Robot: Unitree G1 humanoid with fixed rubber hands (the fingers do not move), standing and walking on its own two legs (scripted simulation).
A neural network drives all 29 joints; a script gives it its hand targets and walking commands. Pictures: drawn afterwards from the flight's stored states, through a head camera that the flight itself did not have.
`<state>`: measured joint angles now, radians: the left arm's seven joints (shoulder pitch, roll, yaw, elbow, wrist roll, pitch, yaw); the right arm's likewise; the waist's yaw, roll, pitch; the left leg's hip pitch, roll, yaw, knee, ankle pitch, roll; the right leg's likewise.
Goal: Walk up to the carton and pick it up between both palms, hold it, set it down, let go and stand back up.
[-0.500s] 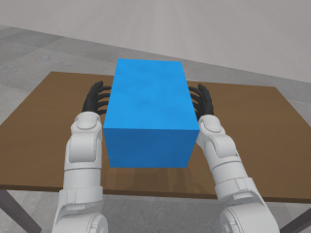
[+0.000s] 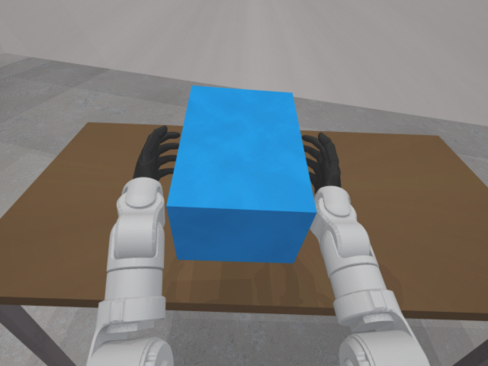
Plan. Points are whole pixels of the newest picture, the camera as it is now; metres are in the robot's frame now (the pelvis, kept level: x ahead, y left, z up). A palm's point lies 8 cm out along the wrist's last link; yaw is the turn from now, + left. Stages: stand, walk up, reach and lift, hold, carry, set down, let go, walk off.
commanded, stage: set down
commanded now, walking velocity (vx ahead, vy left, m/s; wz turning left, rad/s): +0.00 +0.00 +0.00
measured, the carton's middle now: (239, 169) +0.40 -0.01 +0.17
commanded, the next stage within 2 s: none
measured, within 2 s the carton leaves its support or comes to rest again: neither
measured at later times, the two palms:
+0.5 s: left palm (161, 196) +0.38 +0.12 +0.13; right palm (319, 198) +0.37 -0.15 +0.13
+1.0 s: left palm (162, 214) +0.40 +0.13 +0.07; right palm (307, 211) +0.38 -0.14 +0.08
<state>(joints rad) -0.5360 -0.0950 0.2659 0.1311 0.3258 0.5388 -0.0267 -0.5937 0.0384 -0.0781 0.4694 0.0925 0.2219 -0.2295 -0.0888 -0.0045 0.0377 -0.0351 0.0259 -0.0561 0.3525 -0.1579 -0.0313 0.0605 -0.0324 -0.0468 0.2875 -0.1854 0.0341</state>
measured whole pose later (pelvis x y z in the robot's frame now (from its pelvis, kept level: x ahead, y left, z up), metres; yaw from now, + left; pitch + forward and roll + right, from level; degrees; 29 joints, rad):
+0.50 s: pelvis +0.00 +0.00 +0.00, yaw -2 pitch -4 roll -1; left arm -0.58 -0.08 0.23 0.48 0.29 0.23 0.05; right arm -0.60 0.05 -0.22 0.74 -0.04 -0.15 -0.17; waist -0.02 -0.02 0.03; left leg -0.13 0.04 -0.03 0.34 -0.15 -0.03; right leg -0.04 -0.02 -0.02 0.25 -0.15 0.03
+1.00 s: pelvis +0.02 +0.00 +0.00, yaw -2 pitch -1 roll -1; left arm -0.54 -0.07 0.28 0.64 0.28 0.08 0.02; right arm -0.57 0.09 -0.25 0.85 -0.11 -0.23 -0.18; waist -0.01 -0.02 0.03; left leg -0.15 0.04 -0.03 0.33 -0.17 -0.03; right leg -0.04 -0.02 -0.02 0.22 -0.16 0.03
